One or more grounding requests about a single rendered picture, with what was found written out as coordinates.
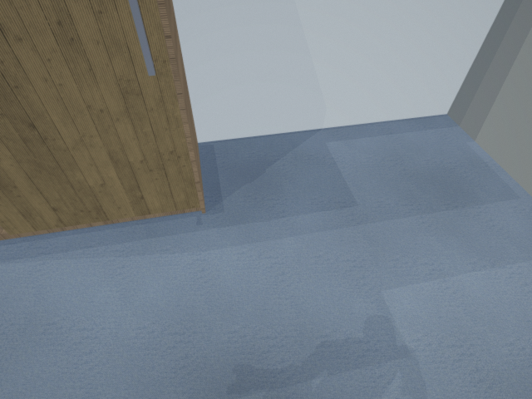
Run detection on handle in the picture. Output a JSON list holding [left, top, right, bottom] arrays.
[[128, 0, 155, 76]]

